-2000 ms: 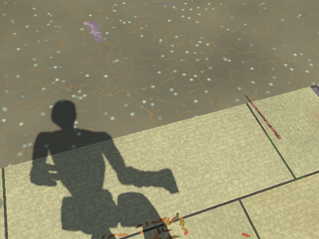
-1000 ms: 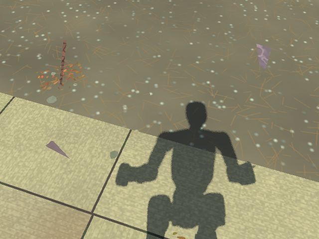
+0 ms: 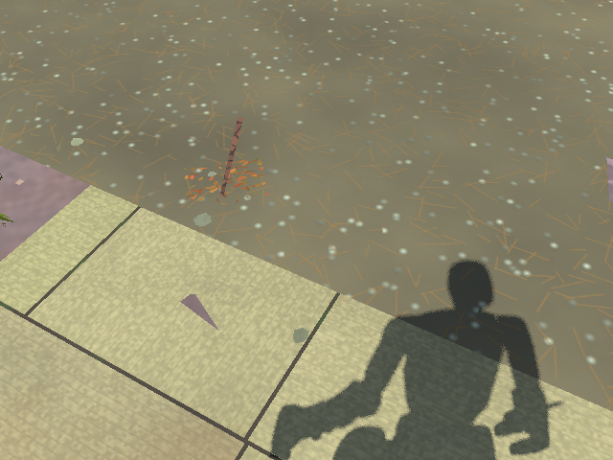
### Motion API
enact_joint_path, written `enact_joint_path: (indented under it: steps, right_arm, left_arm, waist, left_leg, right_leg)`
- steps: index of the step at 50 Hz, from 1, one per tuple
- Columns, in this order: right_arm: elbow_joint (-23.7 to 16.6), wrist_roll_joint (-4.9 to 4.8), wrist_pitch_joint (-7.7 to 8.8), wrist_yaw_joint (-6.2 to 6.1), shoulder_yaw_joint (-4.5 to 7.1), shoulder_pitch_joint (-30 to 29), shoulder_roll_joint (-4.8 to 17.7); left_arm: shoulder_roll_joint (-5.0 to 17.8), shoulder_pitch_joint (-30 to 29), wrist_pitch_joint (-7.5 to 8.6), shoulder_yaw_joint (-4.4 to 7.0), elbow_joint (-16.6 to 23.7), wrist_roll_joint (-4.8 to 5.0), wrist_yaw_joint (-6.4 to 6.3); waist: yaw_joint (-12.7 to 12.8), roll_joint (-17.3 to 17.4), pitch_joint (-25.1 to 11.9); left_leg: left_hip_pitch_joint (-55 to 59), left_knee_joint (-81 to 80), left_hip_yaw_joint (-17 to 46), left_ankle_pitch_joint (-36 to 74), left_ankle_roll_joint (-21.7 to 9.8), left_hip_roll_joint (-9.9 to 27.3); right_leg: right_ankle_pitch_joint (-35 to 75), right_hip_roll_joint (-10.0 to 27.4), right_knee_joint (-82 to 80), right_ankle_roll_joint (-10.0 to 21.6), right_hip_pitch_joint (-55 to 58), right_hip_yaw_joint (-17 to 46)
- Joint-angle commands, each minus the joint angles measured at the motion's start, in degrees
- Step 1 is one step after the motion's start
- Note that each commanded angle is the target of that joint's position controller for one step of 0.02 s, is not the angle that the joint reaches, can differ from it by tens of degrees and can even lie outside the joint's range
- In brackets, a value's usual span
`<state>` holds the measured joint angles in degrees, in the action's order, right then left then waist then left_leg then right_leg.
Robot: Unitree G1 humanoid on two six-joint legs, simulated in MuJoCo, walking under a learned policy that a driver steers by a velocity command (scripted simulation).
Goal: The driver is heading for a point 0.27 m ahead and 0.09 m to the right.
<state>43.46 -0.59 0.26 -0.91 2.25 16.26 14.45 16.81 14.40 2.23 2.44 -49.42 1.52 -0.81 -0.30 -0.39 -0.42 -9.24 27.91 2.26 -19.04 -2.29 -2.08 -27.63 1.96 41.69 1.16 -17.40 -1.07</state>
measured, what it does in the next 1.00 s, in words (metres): walks ahead: left foot, then right foot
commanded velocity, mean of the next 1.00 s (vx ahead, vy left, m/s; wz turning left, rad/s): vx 0.12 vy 0.00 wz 0.00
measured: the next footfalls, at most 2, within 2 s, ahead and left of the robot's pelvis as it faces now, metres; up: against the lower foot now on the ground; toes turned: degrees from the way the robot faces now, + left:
left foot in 0.50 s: +0.30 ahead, +0.07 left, +0.00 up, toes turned +0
right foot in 0.76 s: +0.22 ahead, -0.18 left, +0.00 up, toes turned -1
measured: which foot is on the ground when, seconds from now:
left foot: down 0.00-0.08, up 0.10-0.48, down 0.50-1.00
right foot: down 0.00-0.54, up 0.56-0.74, down 0.76-1.00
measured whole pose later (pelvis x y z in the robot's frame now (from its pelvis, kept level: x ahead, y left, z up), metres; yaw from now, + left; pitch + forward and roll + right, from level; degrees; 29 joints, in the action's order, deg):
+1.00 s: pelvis +0.22 -0.06 +0.00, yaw -1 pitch -1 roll +1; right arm 55.4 0.0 0.4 -1.5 2.2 8.9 13.5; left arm 12.8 13.8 1.4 0.6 -55.9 -0.5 -1.3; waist 0.0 0.6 2.1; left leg -15.1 27.8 -0.4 -11.7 0.8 0.6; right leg -19.1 0.2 29.4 0.4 -9.3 -0.2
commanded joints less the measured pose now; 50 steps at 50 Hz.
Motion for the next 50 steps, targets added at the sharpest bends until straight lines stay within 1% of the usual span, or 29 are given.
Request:
enact_joint_path:
  steps: [1,3,4,5,6,7,8,9,11,13,17,21,24,25,26,27,28,29,30,31,33,34,36,38,39,40,41,45,50]
  right_arm:
    - [-3.27,-0.97,1.58,-0.21,2.67,-2.34,9.75]
    - [-3.98,-1.10,1.11,0.05,2.64,-6.18,9.73]
    - [-4.10,-0.39,1.22,0.11,1.99,-6.08,7.44]
    - [-5.49,0.54,1.67,0.28,0.60,-7.38,3.01]
    - [-8.03,-0.42,2.79,-0.18,1.17,-7.14,4.58]
    - [-6.92,-1.60,3.55,-0.24,2.05,-4.99,7.75]
    - [-5.62,-1.62,3.95,0.06,2.30,-3.77,8.57]
    - [-4.41,-0.86,4.04,0.15,2.42,-3.01,8.21]
    - [-3.62,0.40,3.54,0.55,2.77,-3.34,7.69]
    - [-3.19,0.27,2.76,1.01,2.12,-2.83,4.64]
    - [-5.07,0.22,2.37,1.01,0.88,-10.11,1.96]
    - [-5.37,0.06,2.78,1.67,1.18,-12.71,3.76]
    - [-3.81,0.86,3.49,1.62,2.03,-9.08,5.82]
    - [-2.67,1.44,3.79,1.19,2.69,-5.84,7.66]
    - [-1.81,2.02,3.76,0.57,3.58,-1.53,11.73]
    - [-0.52,2.69,2.77,0.21,2.94,1.08,10.12]
    - [-0.23,1.81,2.04,0.40,1.57,1.13,4.82]
    - [-0.37,0.83,1.95,0.67,1.01,-3.50,4.44]
    - [-0.93,0.79,2.01,0.77,0.94,-7.95,4.50]
    - [-1.16,0.83,2.08,0.93,0.94,-11.92,4.97]
    - [-0.79,1.48,1.68,0.71,1.51,-15.37,6.38]
    - [-0.33,1.65,1.38,0.50,1.56,-15.16,6.34]
    - [0.81,0.87,0.96,0.03,1.42,-15.08,5.77]
    - [3.09,0.87,0.91,-0.08,0.57,-11.65,3.35]
    - [3.36,1.27,0.61,-0.16,0.76,-10.13,3.78]
    - [3.57,1.58,0.50,-0.40,0.67,-11.43,3.61]
    - [4.04,1.52,0.62,-0.63,0.76,-11.52,3.85]
    - [7.29,0.97,1.03,-0.86,1.16,-9.07,5.03]
    - [10.33,0.40,0.67,-0.77,1.14,-8.77,4.82]
  left_arm:
    - [4.74,-5.10,3.33,0.86,5.15,0.73,1.56]
    - [4.34,4.28,3.66,1.27,0.29,-0.24,2.15]
    - [5.39,9.63,3.42,1.85,-1.88,-0.63,2.09]
    - [9.82,15.87,3.47,2.89,-2.33,-0.75,1.61]
    - [14.52,17.63,3.91,3.59,-1.77,-1.19,2.23]
    - [11.01,11.61,4.24,2.43,-0.09,-1.46,2.14]
    - [8.13,7.31,4.30,1.65,1.25,-1.40,1.86]
    - [7.60,4.79,4.15,1.40,1.97,-1.63,1.77]
    - [5.69,3.69,3.28,0.58,2.08,-1.68,1.55]
    - [4.88,5.03,2.51,0.18,1.24,-1.91,0.94]
    - [6.59,4.93,0.88,0.26,0.38,-1.81,-0.75]
    - [7.50,5.73,-0.03,0.67,-1.05,-1.40,-1.08]
    - [7.09,2.75,-0.42,0.80,-1.11,-0.72,-0.84]
    - [7.10,3.67,-0.29,0.84,-1.56,-0.88,-0.69]
    - [6.31,5.31,0.36,0.49,-0.89,-2.42,-0.45]
    - [1.56,12.28,0.55,-1.00,-2.35,-2.90,0.09]
    - [3.03,8.72,-0.21,-0.75,-2.81,-1.91,0.47]
    - [5.43,5.89,-1.08,0.16,-1.75,-0.63,0.54]
    - [4.88,3.72,-2.06,0.33,-1.50,-0.26,0.00]
    - [3.99,3.49,-3.11,0.35,-1.48,-0.68,-0.60]
    - [2.59,4.95,-4.31,0.13,-2.33,-1.59,-1.63]
    - [1.92,6.14,-4.30,-0.05,-3.03,-1.95,-1.72]
    - [1.26,8.33,-3.97,-0.09,-4.47,-2.23,-1.27]
    - [3.43,5.45,-3.96,0.16,-3.19,-3.55,-1.00]
    - [6.83,2.37,-3.94,0.73,-2.13,-2.96,-1.36]
    - [5.64,-0.26,-3.31,0.43,-2.12,-2.69,-1.35]
    - [3.90,-1.94,-2.48,-0.09,-2.02,-2.82,-1.32]
    - [3.68,-0.04,0.03,-0.27,-3.71,-2.23,-0.67]
    - [3.35,1.73,-0.48,-0.39,-5.26,-1.81,-0.56]
  waist:
    - [-0.25,8.39,5.94]
    - [4.67,6.07,1.72]
    - [6.42,3.66,-0.04]
    - [8.52,-8.37,-1.26]
    - [7.93,-17.44,-1.09]
    - [4.99,-10.33,3.46]
    - [3.24,-7.34,6.65]
    - [2.08,-5.39,6.09]
    - [1.43,-5.24,3.53]
    - [1.04,-5.67,0.70]
    - [2.45,-5.14,1.30]
    - [3.00,-5.70,1.13]
    - [-0.43,-4.33,-0.32]
    - [-2.09,-2.47,-2.51]
    - [-2.17,2.07,-8.54]
    - [0.02,9.82,-17.17]
    - [-2.11,11.08,-17.49]
    - [-1.00,7.87,-11.43]
    - [0.19,5.45,-6.44]
    - [1.81,4.64,-2.23]
    - [3.61,7.81,-0.32]
    - [3.74,8.16,-1.54]
    - [4.90,7.19,-3.92]
    - [3.30,3.74,-1.58]
    - [0.26,-1.73,2.05]
    - [-0.20,-4.55,4.20]
    - [-0.55,-5.07,4.89]
    - [0.02,-2.70,1.51]
    - [0.95,-0.72,-0.90]
  left_leg:
    - [1.37,-16.57,21.29,-11.86,-10.44,17.13]
    - [-8.50,-11.04,11.67,-4.62,-7.09,11.17]
    - [-13.89,-4.52,7.70,-2.78,-5.02,8.08]
    - [-22.21,14.55,-0.05,-3.99,-0.17,1.43]
    - [-32.30,29.19,0.60,-14.79,1.62,-2.69]
    - [-35.99,36.36,4.69,-13.28,1.10,1.13]
    - [-36.73,37.59,4.51,-7.58,0.55,3.32]
    - [-35.43,36.67,3.16,-3.23,0.58,4.84]
    - [-30.23,33.32,0.75,2.01,1.62,6.14]
    - [-26.13,30.04,-1.86,5.55,3.07,4.90]
    - [-19.86,13.23,-4.07,14.36,4.15,3.58]
    - [-16.69,6.26,-3.16,16.33,3.06,2.94]
    - [-9.95,-1.14,-3.80,18.27,-0.44,1.38]
    - [-2.71,-5.56,-2.64,29.27,-2.16,1.96]
    - [10.50,-0.52,4.12,52.40,-5.70,8.89]
    - [22.54,1.70,15.17,61.00,-15.53,19.64]
    - [19.87,-2.48,20.91,56.41,-19.00,22.94]
    - [12.13,-5.60,19.12,41.87,-17.09,21.47]
    - [6.02,-8.00,16.50,31.22,-14.39,19.25]
    - [-1.29,-10.75,13.31,23.21,-11.98,17.16]
    - [-9.62,-13.45,9.47,13.57,-9.35,13.49]
    - [-10.74,-13.29,8.22,12.25,-9.20,12.76]
    - [-12.54,-11.80,5.17,5.47,-7.46,10.97]
    - [-14.82,-10.02,2.78,-8.05,-1.74,7.57]
    - [-11.17,-8.82,0.03,-8.94,1.13,4.44]
    - [-4.33,-6.33,-1.25,-3.20,2.57,3.35]
    - [-1.19,-4.11,-1.15,1.54,2.54,3.37]
    - [0.12,-1.86,-0.48,15.59,0.79,4.24]
    - [1.02,-1.01,-0.60,22.17,1.20,4.39]
  right_leg:
    - [0.16,2.58,-3.81,3.64,-10.36,1.94]
    - [16.68,-2.26,-13.78,2.52,10.59,-3.23]
    - [16.96,-1.99,-13.77,1.93,19.16,-1.50]
    - [6.92,9.68,-22.77,5.68,25.17,16.20]
    - [-2.50,20.49,-31.73,14.06,26.53,40.37]
    - [-2.43,21.67,-32.25,15.48,22.78,39.92]
    - [6.09,18.90,-30.88,13.38,20.56,32.04]
    - [17.72,16.11,-29.97,11.26,19.87,25.12]
    - [44.76,11.81,-27.86,8.17,18.78,13.43]
    - [58.90,9.21,-26.66,7.66,18.17,7.18]
    - [60.03,6.35,-27.04,5.83,14.86,1.65]
    - [58.58,8.97,-24.79,7.07,16.41,3.78]
    - [60.48,8.79,-18.06,6.91,17.07,5.00]
    - [59.83,6.51,-13.67,4.97,15.72,4.42]
    - [47.89,3.26,-6.01,2.34,8.95,3.10]
    - [20.47,-0.95,5.70,-1.26,0.26,2.81]
    - [-10.24,-3.37,14.44,-3.30,-2.77,5.03]
    - [-13.46,-1.47,18.48,-3.63,-5.27,6.74]
    - [-12.42,-0.22,18.57,-3.84,-6.69,6.01]
    - [-10.41,0.88,13.33,-4.40,-5.13,5.59]
    - [-4.48,0.50,3.84,-5.30,1.70,3.26]
    - [0.23,0.32,0.26,-5.22,4.87,2.59]
    - [13.91,-0.58,-9.50,-3.94,11.83,0.46]
    - [17.18,1.60,-15.65,-1.45,12.18,3.28]
    - [4.79,3.54,-18.83,0.80,2.69,5.87]
    - [-5.21,3.09,-21.62,1.80,-5.60,6.57]
    - [-5.32,2.91,-23.24,1.15,-7.72,6.72]
    - [12.78,2.09,-20.47,-0.43,-0.31,5.29]
    - [25.47,1.46,-18.38,0.33,4.98,4.08]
